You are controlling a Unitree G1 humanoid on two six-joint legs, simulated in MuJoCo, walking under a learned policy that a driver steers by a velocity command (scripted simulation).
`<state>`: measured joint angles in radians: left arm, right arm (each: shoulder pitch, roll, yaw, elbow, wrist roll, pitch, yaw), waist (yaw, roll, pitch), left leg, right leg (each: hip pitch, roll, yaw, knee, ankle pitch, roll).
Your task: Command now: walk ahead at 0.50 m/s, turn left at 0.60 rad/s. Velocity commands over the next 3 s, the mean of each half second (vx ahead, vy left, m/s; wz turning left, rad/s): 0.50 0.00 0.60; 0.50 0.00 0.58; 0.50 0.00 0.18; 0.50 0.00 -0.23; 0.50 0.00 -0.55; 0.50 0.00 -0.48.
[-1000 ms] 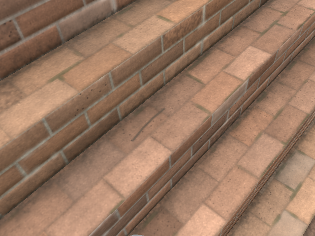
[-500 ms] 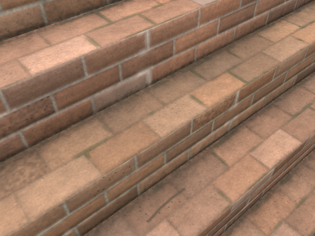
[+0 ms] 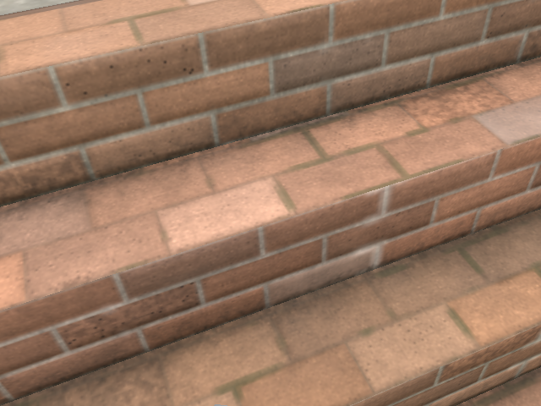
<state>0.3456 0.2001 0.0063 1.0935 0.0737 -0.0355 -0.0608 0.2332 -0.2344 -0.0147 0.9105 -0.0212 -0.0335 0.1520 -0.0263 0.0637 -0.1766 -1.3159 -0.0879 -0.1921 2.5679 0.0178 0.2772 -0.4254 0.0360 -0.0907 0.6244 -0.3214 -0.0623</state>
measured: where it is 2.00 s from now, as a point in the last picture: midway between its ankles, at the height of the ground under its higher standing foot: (101, 269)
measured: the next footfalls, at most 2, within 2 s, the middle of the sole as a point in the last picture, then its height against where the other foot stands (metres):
left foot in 0.24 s outside the picture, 0.22 m higher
right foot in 0.74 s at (352, 340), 0.22 m higher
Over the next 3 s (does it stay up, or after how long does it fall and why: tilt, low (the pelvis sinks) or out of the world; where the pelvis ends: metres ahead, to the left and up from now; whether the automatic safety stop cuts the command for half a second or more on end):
stays up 0.94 0.33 0.88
